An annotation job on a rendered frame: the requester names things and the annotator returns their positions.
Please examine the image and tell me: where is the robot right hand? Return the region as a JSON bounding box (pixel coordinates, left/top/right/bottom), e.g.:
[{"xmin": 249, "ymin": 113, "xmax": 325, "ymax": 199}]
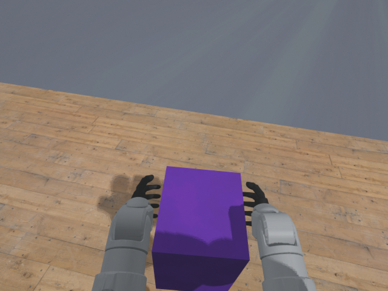
[{"xmin": 242, "ymin": 182, "xmax": 269, "ymax": 226}]

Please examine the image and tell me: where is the robot right forearm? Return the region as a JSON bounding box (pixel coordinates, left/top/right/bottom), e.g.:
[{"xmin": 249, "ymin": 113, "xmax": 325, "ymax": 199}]
[{"xmin": 251, "ymin": 203, "xmax": 317, "ymax": 291}]

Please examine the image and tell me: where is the robot left forearm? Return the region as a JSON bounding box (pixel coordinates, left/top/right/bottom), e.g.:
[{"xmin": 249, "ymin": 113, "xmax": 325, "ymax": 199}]
[{"xmin": 92, "ymin": 197, "xmax": 153, "ymax": 291}]

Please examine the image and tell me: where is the carton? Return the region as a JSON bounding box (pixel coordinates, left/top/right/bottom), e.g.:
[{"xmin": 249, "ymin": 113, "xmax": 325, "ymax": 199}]
[{"xmin": 152, "ymin": 166, "xmax": 250, "ymax": 291}]

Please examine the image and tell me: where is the robot left hand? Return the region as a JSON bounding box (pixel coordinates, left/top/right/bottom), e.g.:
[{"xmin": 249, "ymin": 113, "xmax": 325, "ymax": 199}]
[{"xmin": 132, "ymin": 175, "xmax": 161, "ymax": 218}]

